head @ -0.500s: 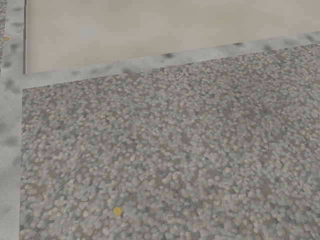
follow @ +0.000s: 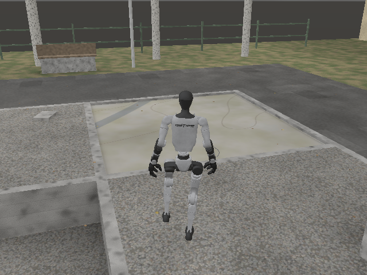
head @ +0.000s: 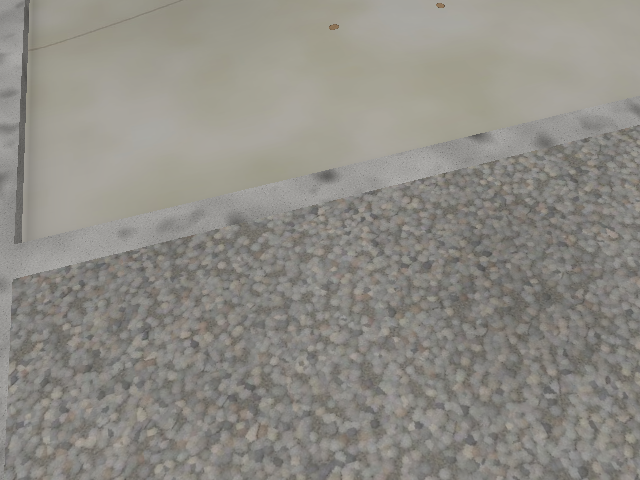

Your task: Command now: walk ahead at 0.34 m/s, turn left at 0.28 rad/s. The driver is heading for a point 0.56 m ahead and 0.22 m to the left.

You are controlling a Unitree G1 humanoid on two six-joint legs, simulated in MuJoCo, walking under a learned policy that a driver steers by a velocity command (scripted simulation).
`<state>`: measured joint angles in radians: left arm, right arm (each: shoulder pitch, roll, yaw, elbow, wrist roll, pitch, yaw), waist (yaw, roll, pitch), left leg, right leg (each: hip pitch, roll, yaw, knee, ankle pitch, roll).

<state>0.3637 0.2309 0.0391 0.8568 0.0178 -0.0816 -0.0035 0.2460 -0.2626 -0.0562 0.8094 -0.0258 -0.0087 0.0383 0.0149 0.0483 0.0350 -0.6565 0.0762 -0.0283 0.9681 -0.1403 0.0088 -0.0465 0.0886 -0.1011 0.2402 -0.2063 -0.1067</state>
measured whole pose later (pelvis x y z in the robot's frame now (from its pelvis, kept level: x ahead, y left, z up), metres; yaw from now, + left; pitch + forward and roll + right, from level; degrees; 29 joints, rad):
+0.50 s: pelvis +0.14 +0.02 -0.01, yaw +16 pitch +2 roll -1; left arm 0.16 0.24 0.03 0.74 0.03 0.04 0.03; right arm 0.25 -0.28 -0.07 0.76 -0.02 0.02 0.00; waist -0.03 -0.02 0.06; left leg -0.35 -0.13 -0.06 0.43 -0.09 0.11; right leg -0.56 -0.04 0.08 1.00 -0.37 0.05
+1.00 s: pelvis +0.17 -0.04 +0.00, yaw +34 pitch +1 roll +1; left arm 0.22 0.24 0.03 0.68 0.03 0.00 0.04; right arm 0.22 -0.32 -0.09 0.73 -0.02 0.09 0.04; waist 0.00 0.05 0.05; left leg -0.45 -0.05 -0.06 1.05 -0.42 -0.07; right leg -0.20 -0.02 -0.08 0.43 -0.24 -0.04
